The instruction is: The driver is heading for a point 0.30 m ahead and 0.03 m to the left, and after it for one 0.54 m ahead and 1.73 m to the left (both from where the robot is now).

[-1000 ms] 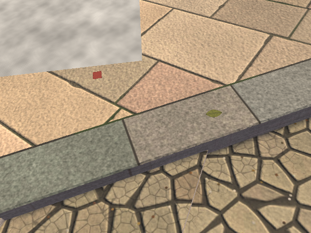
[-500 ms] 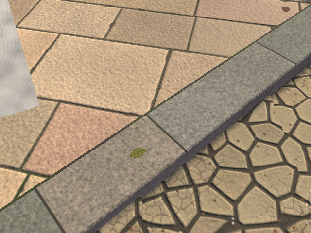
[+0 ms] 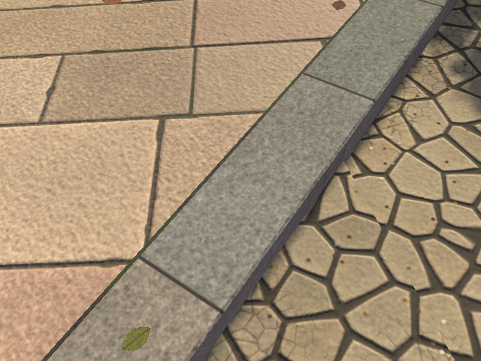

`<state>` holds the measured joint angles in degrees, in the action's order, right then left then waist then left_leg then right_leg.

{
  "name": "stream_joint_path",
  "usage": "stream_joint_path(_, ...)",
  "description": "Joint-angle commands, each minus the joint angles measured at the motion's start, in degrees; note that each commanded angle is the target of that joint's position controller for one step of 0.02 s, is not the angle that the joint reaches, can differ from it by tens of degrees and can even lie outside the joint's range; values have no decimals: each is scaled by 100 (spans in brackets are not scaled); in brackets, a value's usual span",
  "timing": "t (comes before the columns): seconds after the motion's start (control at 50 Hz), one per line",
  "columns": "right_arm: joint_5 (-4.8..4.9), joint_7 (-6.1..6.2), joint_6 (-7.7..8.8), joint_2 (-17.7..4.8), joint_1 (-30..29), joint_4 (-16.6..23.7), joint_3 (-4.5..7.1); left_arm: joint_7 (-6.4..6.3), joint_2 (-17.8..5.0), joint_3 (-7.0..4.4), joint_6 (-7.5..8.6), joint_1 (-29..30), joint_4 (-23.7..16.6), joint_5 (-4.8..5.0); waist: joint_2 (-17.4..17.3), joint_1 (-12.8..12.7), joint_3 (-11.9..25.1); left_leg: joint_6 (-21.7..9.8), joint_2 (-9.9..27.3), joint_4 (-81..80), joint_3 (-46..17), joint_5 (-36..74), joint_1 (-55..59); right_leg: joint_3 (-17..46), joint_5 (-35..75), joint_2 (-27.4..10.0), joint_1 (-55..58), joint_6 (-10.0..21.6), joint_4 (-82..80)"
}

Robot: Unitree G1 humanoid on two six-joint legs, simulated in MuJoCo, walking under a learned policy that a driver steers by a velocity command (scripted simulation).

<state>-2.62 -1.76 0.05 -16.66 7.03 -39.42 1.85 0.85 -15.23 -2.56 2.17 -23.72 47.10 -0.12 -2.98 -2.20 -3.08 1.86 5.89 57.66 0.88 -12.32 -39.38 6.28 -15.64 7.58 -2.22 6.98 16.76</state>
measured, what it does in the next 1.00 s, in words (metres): walks ahead, turning left: left foot, then right foot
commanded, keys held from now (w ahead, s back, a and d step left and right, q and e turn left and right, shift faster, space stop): w+e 0.08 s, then w+q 0.92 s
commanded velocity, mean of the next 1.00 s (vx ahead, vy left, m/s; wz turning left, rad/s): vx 0.50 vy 0.00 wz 0.22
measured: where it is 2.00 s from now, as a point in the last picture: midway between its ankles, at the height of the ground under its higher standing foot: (150, 167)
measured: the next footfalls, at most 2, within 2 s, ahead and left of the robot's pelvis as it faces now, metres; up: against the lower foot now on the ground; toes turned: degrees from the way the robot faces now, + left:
left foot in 0.18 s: +0.31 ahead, +0.09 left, +0.00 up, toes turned -4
right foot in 0.66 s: +0.55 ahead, -0.09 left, +0.00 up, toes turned +9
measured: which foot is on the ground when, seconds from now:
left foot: up 0.00-0.16, down 0.18-0.68, up 0.70-1.00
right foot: down 0.00-0.20, up 0.22-0.64, down 0.66-1.00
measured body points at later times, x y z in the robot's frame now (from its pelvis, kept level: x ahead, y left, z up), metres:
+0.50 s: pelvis +0.30 +0.02 +0.00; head +0.33 +0.04 +0.45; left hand +0.48 +0.25 -0.11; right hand +0.27 -0.25 -0.12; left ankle +0.27 +0.09 -0.74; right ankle +0.42 -0.13 -0.69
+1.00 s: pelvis +0.53 +0.01 +0.00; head +0.55 +0.01 +0.45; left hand +0.43 +0.25 -0.14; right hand +0.80 -0.15 -0.08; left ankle +0.52 +0.13 -0.47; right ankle +0.51 -0.10 -0.74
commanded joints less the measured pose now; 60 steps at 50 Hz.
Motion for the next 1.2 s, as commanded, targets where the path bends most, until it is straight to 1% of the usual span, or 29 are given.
stream_joint_path(0.02, 42, -13, 110, -313, -755, 560, 19, -39, -1025, -268, 116, -69, -185, 6, 627, -30, -19, -3, -263, -1196, 203, 792, -19, 900, 3746, -1216, 40, 540, -288)
stream_joint_path(0.08, 134, 17, 169, -340, -1003, 679, -11, -104, -1071, -285, 108, -268, -26, -22, 728, -130, 75, -184, -467, -1971, 134, 1235, 601, 1170, 3987, -1411, 230, 440, -185)
stream_joint_path(0.14, 94, 124, 241, -595, 193, 205, 116, -155, -1129, -267, 168, -19, 66, -54, 714, 360, 481, -542, -861, -2339, 301, 849, 2292, 899, 5723, -1398, 342, 107, 556)
stream_joint_path(0.16, 112, 189, 275, -717, 889, -43, 187, -136, -1204, -277, 159, 77, 100, -89, 596, 730, 706, -643, -933, -2735, 399, 760, 2912, 700, 5919, -1234, 391, 6, 1444)
stream_joint_path(0.18, 70, 269, 314, -901, 1693, -253, 260, -124, -1081, -246, 174, 94, 95, -150, 488, 1085, 1067, -820, -475, -2763, 22, 622, 4004, 557, 4961, -1005, -206, -53, 2700)
stream_joint_path(0.2, -20, 323, 338, -1392, 2278, -282, 354, -110, -575, -145, 195, -198, -48, -111, -509, 1051, 1690, -1324, 898, -2903, -1995, 173, 5013, 120, 2006, -299, -1228, -230, 4827)
stream_joint_path(0.22, 117, 230, 257, -1544, 2037, -455, 425, -65, -508, -148, 202, -859, -25, -60, -1615, 485, 1867, -1988, 1632, -4019, -4724, 375, 5288, 237, -1281, 491, -2478, -355, 5913)
stream_joint_path(0.24, 246, 147, 230, -1086, 1233, -278, 358, -75, -715, -132, 177, -601, 67, -276, -607, 225, 957, -2023, 1495, -4219, -4479, -779, 4525, 290, -899, -126, -3000, -312, 6084)
stream_joint_path(0.28, 232, 90, 265, -478, 791, -275, 220, -3, -755, -101, 179, 378, -120, -325, 236, 216, 141, -1769, 924, -4340, -3015, -357, 3401, -35, -292, -636, -2977, -354, 5448)
stream_joint_path(0.38, 274, 87, 384, -635, 1334, -738, 261, 88, -382, 86, 49, 722, -296, -340, -24, 57, 207, -1648, 356, -4467, -1806, 1924, 2908, -388, -178, -924, -2649, -767, 4232)
stream_joint_path(0.44, 260, 117, 321, -675, 1489, -775, 297, 98, -268, 184, 40, 1609, -575, -270, -112, 270, -9, -1531, 135, -4564, -1560, 1914, 2772, -626, 381, -951, -2814, -989, 3157)
stream_joint_path(0.54, 225, 130, 245, -731, 1792, -755, 371, 62, -251, 235, 112, 2396, -851, -152, -165, 574, 236, -1203, 11, -4030, -1518, 3005, 2971, -748, 1312, -693, -2365, -1011, 2053)
stream_joint_path(0.6, 178, 173, 198, -762, 1724, -652, 406, -16, -367, 194, 173, 2302, -906, -118, -299, 497, 354, -1092, 82, -3522, -1842, 3234, 3190, -620, 914, -574, -1940, -860, 1566)
stream_joint_path(0.64, 220, 185, 215, -823, 1445, -531, 428, -95, -559, 91, 273, 1431, -695, -152, -152, -4, 667, -930, -142, -2553, -1873, 3339, 3116, -609, 925, -521, -856, -682, 730)
stream_joint_path(0.66, 320, 156, 268, -570, 1411, -410, 358, -186, -909, -11, 349, 803, -649, -270, 359, -296, 1184, -741, -477, -1320, -1575, 2518, 2527, 163, 577, -1351, 288, -442, 469)
stream_joint_path(0.68, 425, 181, 308, 30, 1599, -209, 204, -271, -1280, -96, 307, 280, -681, -378, 1309, -333, 1788, -572, -997, 198, -787, -436, 1256, 1837, 451, -2879, 1546, -123, 284)
stream_joint_path(0.7, 374, 221, 212, -239, 2024, -112, 265, -242, -1492, -204, 154, 459, -593, -285, 2074, -28, 1941, -564, -1195, 1213, -318, -1970, 381, 3322, -401, -3336, 1445, 463, -138)
stream_joint_path(0.72, 205, 247, 88, -495, 1832, -330, 318, -187, -805, -86, 93, 763, -719, -275, 934, -7, 1195, -577, -768, 2064, -416, -1646, -6, 2806, -1412, -3016, 872, 476, -92)
stream_joint_path(0.76, 101, 128, 57, -229, 1317, -198, 271, -127, -355, 48, 136, 1144, -713, -233, 613, 142, 379, -550, -498, 2376, -342, -1005, -75, 1473, -704, -2432, -252, 256, -391)
stream_joint_path(0.8, 39, 75, -58, -71, 1253, -100, 236, -128, -414, 12, 268, 924, -526, -217, 792, 237, 261, -516, -396, 3063, -266, -908, -165, 796, 93, -2203, -616, 261, -479)
stream_joint_path(0.86, 117, 140, -158, 64, 641, 256, 197, -64, -369, -22, 406, 433, -228, -203, 849, 189, 318, -586, -455, 4625, -284, -1170, -1348, 605, 100, -2395, -274, 443, -561)
stream_joint_path(0.96, 126, 281, -190, 639, -800, 1078, -96, -72, -250, 23, 448, -440, 392, -259, 526, 248, -108, -828, -539, 6458, -624, -1457, -3875, 206, -629, -2749, 39, 233, -647)
stream_joint_path(1.0, 65, 253, -155, 705, -1262, 1421, -204, -123, -259, 40, 444, -388, 537, -223, 364, 432, -317, -819, -399, 5348, -544, -1283, -3636, -347, -687, -2460, -468, -37, -969)
stream_joint_path(1.02, 61, 197, -166, 499, -1245, 1466, -191, -163, -428, 26, 433, -272, 446, -219, 300, 413, -321, -714, -398, 4458, -200, -1153, -3134, -724, -309, -2259, -770, -10, -1250)
stream_joint_path(1.06, -7, 94, -200, 409, -1243, 1482, -151, -258, -456, 51, 433, -168, 427, -161, 482, 380, -158, -667, -239, 3551, 257, -984, -2452, -1345, 1193, -2075, -649, 37, -1334)
stream_joint_path(1.1, 91, 24, -201, 613, -1400, 1516, -243, -263, -571, 22, 385, -297, 450, -96, 704, 200, -34, -888, -209, 2071, 739, -1103, -1322, -1756, 2824, -2054, -537, 151, -1473)
stream_joint_path(1.14, 67, 22, -236, 627, -935, 1336, -234, -257, -858, -62, 318, -286, 393, -93, 959, 375, 549, -1132, -724, 1246, 1291, -1741, -186, -2116, 6914, -2216, 126, 121, -357)
stream_joint_path(1.18, 206, 38, -159, 265, 385, 982, -72, -224, -1205, -190, 185, -253, 262, -78, 1576, 876, 1693, -1375, -1358, 319, 1156, -1943, 1333, -2006, 9130, -2472, 682, 82, 1823)
stream_joint_path(1.2, 183, 68, -69, -153, 1121, 849, 109, -154, -1256, -231, 215, -76, 58, -20, 1516, 1305, 2216, -1610, -1228, -627, 66, -1629, 2829, -2031, 7786, -2324, -205, -183, 3496)
Over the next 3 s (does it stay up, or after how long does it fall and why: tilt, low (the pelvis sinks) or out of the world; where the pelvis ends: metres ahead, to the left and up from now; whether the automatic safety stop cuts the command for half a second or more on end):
stays up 1.24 0.89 0.11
